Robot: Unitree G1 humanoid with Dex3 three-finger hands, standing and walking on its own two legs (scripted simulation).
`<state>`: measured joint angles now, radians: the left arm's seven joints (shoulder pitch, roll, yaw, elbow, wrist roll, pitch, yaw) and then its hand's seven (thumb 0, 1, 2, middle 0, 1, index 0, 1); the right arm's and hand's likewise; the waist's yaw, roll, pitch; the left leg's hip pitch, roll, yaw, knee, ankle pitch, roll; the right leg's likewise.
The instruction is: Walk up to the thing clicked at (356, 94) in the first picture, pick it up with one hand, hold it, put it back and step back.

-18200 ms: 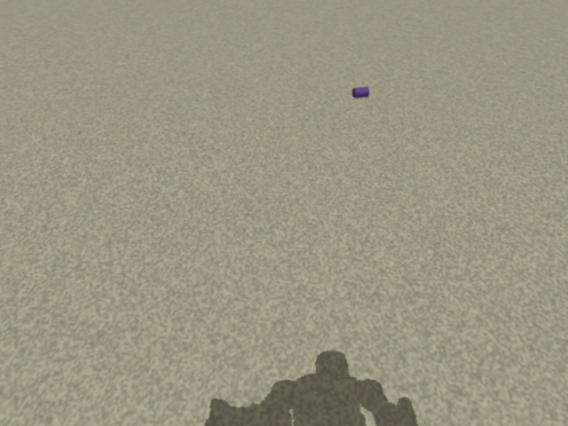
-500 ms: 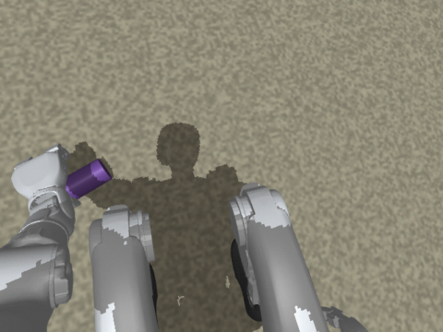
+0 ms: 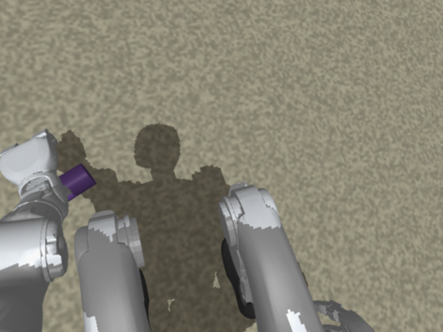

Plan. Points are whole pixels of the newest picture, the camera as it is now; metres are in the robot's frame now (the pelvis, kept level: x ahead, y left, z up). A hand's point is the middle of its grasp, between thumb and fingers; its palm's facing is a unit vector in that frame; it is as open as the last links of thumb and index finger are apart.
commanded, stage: approach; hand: left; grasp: from above
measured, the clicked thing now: (70, 185) +0.41 +0.25 -0.30
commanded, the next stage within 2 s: close in in 0.10 s
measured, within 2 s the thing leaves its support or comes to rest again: neither
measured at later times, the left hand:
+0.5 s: hand (49, 183) +0.40 +0.26 -0.19, palm faces -0.41 -0.20 -0.89, open 12.0 cm
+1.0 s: hand (64, 183) +0.41 +0.25 -0.26, palm faces -0.38 -0.23 -0.89, open 12.3 cm
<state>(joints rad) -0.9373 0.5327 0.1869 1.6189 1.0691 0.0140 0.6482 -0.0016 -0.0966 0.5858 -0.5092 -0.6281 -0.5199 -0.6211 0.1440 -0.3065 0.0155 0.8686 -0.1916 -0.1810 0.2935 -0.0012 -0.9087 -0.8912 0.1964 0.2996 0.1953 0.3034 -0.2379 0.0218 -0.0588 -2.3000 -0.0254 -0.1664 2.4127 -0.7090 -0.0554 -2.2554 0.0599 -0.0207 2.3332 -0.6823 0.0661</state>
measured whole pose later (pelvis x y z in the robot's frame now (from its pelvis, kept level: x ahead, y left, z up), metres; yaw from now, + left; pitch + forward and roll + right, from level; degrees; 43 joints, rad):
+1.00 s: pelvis +0.00 +0.01 -0.02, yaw -3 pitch +30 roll -10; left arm -0.95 0.68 0.28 1.81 1.12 -0.08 0.82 0.00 -0.20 0.68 -0.38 -0.72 -0.39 -0.72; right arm 0.13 -0.30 0.08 0.90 -0.28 -0.30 0.40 0.00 -0.91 -0.90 0.20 0.30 0.20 0.30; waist -0.32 -0.03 0.09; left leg -2.31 -0.03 -0.23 2.53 -0.74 -0.06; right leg -2.25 0.08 -0.07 2.40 -0.69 0.07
